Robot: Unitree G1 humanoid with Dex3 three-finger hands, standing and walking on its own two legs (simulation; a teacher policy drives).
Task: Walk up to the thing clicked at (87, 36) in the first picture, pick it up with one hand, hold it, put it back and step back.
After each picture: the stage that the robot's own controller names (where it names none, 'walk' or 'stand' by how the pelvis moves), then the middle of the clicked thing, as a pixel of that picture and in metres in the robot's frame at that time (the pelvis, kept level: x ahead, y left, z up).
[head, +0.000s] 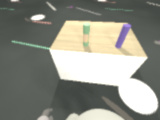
stand; (86, 35) +0.83 +0.10 +0.03
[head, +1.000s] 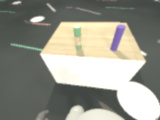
walk; (77, 38) +0.74 +0.19 +0.05
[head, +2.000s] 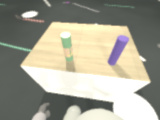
stand; (67, 48) +0.52 +0.22 +0.07
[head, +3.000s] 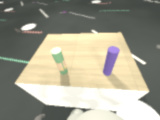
walk; (60, 62) +0.42 +0.27 +0.04
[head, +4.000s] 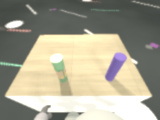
stand; (60, 70) +0.35 +0.23 +0.04
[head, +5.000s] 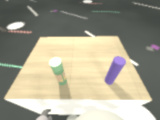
stand; (59, 73) +0.33 +0.24 +0.03
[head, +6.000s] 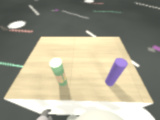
stand; (59, 73) +0.32 +0.24 +0.03
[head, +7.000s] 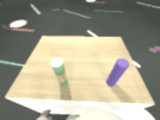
stand; (60, 73) +0.32 +0.23 +0.03
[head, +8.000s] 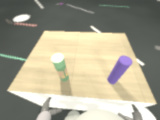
rise first; (61, 69) +0.34 +0.24 +0.03
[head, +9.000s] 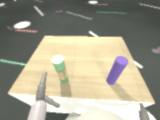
go down; (61, 71) +0.34 +0.24 +0.03
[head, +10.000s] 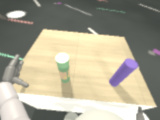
go down; (64, 70) +0.33 +0.21 +0.04
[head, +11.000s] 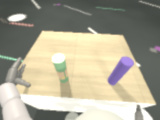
approach; (61, 70) +0.34 +0.22 +0.04
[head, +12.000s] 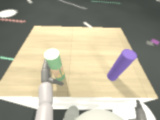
close; (56, 67) +0.33 +0.23 +0.08
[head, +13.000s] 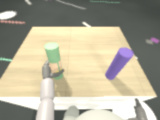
close; (55, 63) +0.36 +0.24 +0.09
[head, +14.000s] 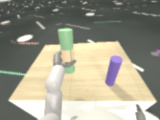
lift; (67, 53) +0.34 +0.16 +0.25
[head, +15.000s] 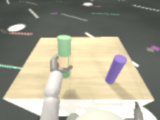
hold; (64, 58) +0.35 +0.18 +0.18
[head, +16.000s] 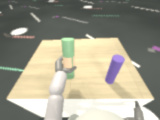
hold; (68, 59) +0.35 +0.16 +0.17
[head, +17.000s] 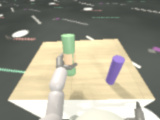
hold; (69, 56) +0.36 +0.15 +0.19
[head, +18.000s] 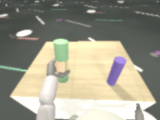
crouch; (62, 63) +0.30 +0.19 +0.20
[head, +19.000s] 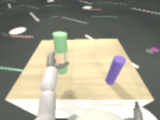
lower; (61, 55) +0.36 +0.20 +0.20
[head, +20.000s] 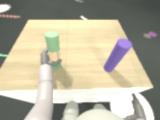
lower; (54, 52) +0.43 +0.24 +0.10
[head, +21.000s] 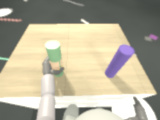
lower; (56, 61) +0.37 +0.23 +0.10
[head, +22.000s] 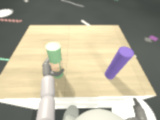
lower; (56, 62) +0.36 +0.23 +0.09
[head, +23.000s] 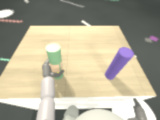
lower; (56, 63) +0.35 +0.23 +0.09
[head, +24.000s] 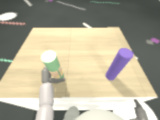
lower; (55, 68) +0.32 +0.23 +0.09
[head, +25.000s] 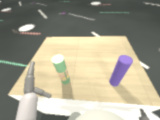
sink last; (62, 71) +0.32 +0.24 +0.06
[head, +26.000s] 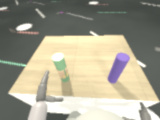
stand; (62, 69) +0.35 +0.24 +0.06
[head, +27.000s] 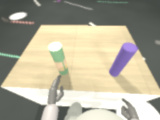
stand; (60, 61) +0.37 +0.23 +0.10
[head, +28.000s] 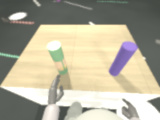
stand; (59, 60) +0.37 +0.24 +0.11
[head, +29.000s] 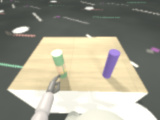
stand; (60, 65) +0.40 +0.25 +0.06
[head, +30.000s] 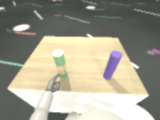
stand; (61, 65) +0.39 +0.25 +0.05
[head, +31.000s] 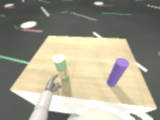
stand; (62, 70) +0.35 +0.24 +0.04
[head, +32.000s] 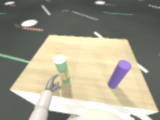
stand; (63, 71) +0.34 +0.23 +0.03
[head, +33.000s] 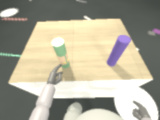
walk; (62, 55) +0.44 +0.21 +0.06
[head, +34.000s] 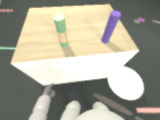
walk; (62, 33) +0.60 +0.24 +0.07
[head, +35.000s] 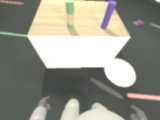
walk; (70, 15) +0.87 +0.27 +0.05
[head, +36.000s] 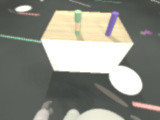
stand; (77, 23) +0.93 +0.22 +0.04
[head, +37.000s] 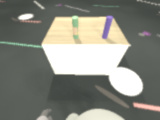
stand; (75, 28) +0.95 +0.24 +0.03
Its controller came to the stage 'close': yes
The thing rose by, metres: 0.20
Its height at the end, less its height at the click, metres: +0.00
